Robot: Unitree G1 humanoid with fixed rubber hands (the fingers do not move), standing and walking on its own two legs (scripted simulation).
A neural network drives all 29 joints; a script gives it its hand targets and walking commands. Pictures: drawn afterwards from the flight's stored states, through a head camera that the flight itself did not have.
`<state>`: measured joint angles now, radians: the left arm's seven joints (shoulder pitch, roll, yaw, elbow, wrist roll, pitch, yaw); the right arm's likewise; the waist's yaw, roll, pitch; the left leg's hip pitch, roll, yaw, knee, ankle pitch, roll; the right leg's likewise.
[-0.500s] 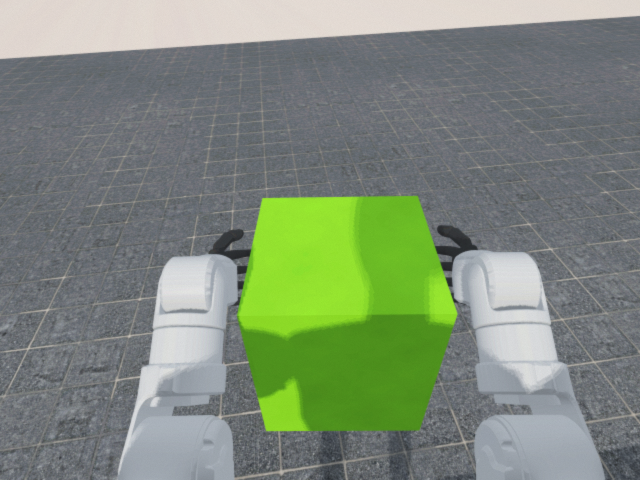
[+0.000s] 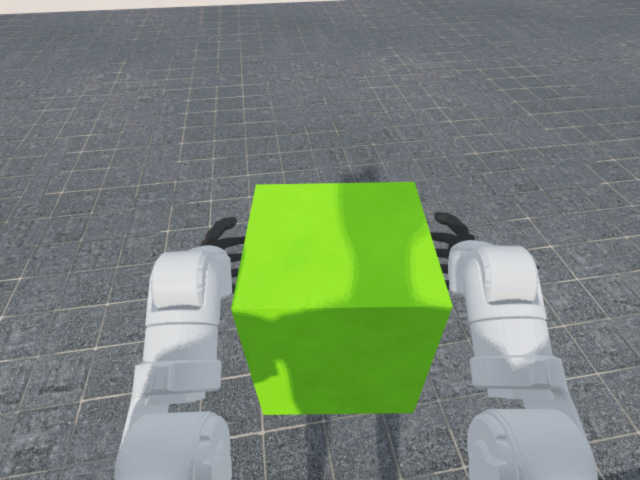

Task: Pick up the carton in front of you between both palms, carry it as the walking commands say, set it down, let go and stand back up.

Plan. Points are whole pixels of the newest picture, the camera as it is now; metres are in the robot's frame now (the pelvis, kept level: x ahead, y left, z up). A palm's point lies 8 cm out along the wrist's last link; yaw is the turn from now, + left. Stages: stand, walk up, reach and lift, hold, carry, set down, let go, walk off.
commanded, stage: carry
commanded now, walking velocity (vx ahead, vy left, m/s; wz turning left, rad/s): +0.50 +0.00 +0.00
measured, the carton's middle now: (336, 301) +0.36 +0.00 +0.04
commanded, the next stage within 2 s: none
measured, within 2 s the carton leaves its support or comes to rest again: neither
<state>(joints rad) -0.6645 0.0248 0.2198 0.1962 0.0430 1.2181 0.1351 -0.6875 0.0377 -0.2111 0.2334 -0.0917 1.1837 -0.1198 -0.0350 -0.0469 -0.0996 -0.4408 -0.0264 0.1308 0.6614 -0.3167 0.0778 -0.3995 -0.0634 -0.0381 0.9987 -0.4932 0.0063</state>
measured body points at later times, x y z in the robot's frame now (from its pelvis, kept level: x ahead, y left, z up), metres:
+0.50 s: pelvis +0.31 -0.01 -0.09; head +0.34 -0.02 +0.36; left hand +0.67 +0.16 +0.01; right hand +0.69 -0.14 +0.01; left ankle +0.28 +0.13 -0.72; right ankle +0.32 -0.06 -0.81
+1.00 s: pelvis +0.63 +0.05 -0.06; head +0.70 +0.06 +0.38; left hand +1.01 +0.16 +0.02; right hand +0.98 -0.14 +0.03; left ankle +0.62 +0.10 -0.81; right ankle +0.66 -0.11 -0.75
